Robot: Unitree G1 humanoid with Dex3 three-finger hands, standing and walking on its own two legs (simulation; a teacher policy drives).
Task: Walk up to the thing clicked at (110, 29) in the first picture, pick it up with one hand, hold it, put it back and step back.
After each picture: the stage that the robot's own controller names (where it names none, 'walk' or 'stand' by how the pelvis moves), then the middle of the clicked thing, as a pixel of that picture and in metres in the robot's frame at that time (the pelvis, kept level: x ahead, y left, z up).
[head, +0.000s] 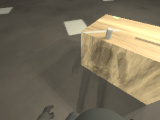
stand; (109, 33) +0.90 -0.16 +0.01
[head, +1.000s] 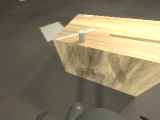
walk; (81, 36) +0.76 +0.17 +0.03
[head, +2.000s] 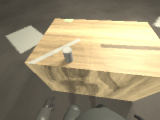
stand; (68, 55) +0.45 +0.20 +0.05
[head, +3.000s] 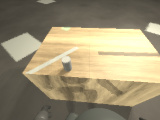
stand; (67, 64) +0.41 +0.21 +0.02
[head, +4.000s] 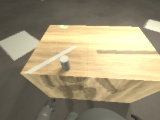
stand; (65, 63) +0.41 +0.21 +0.02
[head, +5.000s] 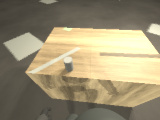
stand; (68, 64) +0.41 +0.20 +0.01
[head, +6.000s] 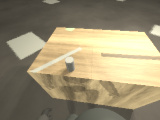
stand; (70, 64) +0.41 +0.19 +0.01
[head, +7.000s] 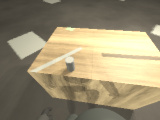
stand; (70, 64) +0.41 +0.19 +0.01
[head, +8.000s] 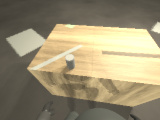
rise first; (70, 62) +0.42 +0.18 +0.01
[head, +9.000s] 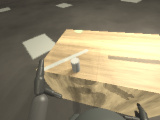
go down; (75, 65) +0.41 +0.17 +0.02
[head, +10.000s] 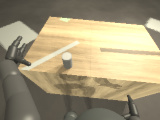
go down; (67, 61) +0.41 +0.17 +0.03
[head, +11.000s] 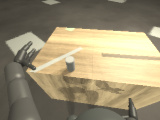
approach; (70, 64) +0.42 +0.17 +0.02
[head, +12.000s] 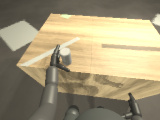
close; (66, 56) +0.42 +0.18 +0.06
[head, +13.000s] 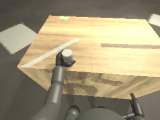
close; (68, 58) +0.42 +0.16 +0.07
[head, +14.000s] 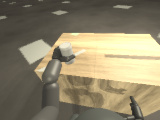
lift; (67, 53) +0.36 +0.16 +0.22
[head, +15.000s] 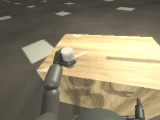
hold; (68, 57) +0.33 +0.16 +0.21
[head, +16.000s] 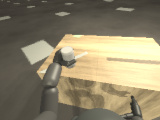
hold; (68, 57) +0.33 +0.16 +0.21
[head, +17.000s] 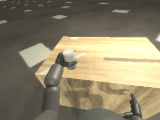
hold; (70, 59) +0.34 +0.15 +0.20
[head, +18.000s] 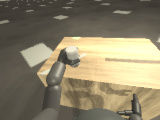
crouch; (73, 56) +0.34 +0.13 +0.22
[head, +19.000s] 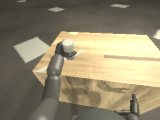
crouch; (69, 50) +0.40 +0.16 +0.20
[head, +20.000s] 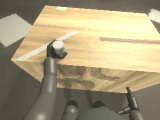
lower; (60, 50) +0.46 +0.20 +0.08
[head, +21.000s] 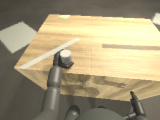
lower; (66, 59) +0.39 +0.17 +0.08
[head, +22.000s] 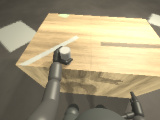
lower; (65, 56) +0.42 +0.18 +0.07
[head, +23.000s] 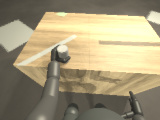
lower; (63, 54) +0.44 +0.18 +0.07
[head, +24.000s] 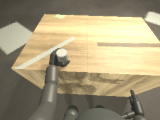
loosen; (62, 58) +0.41 +0.19 +0.07
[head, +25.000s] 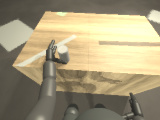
withdraw; (64, 54) +0.44 +0.18 +0.06
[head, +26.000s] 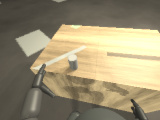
sink last; (73, 62) +0.41 +0.17 +0.04
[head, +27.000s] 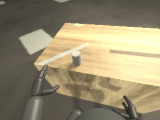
stand; (76, 58) +0.44 +0.16 +0.06
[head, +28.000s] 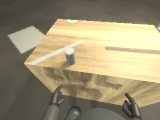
stand; (70, 56) +0.43 +0.18 +0.08
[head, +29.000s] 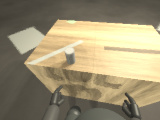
stand; (70, 56) +0.44 +0.18 +0.08
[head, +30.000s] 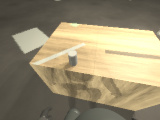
stand; (72, 58) +0.44 +0.17 +0.05
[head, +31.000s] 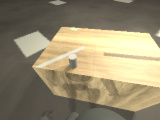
stand; (73, 61) +0.45 +0.18 +0.01
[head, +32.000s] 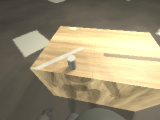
stand; (72, 62) +0.43 +0.18 +0.01
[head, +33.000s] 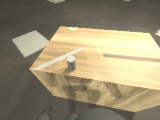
walk; (71, 63) +0.42 +0.18 +0.01
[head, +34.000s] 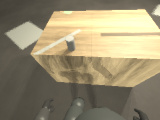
walk; (70, 43) +0.55 +0.21 +0.03
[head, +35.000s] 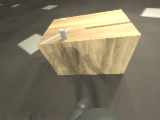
walk; (63, 34) +0.85 +0.38 +0.05
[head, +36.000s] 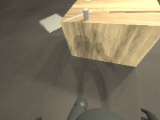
walk; (86, 14) +1.08 +0.21 +0.04
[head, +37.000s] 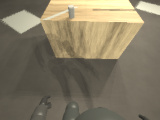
stand; (71, 11) +1.03 +0.26 +0.04
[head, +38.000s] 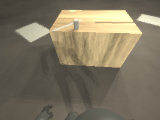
stand; (76, 24) +1.05 +0.24 +0.01
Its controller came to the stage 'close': yes
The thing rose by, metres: 0.23
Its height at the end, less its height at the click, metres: +0.00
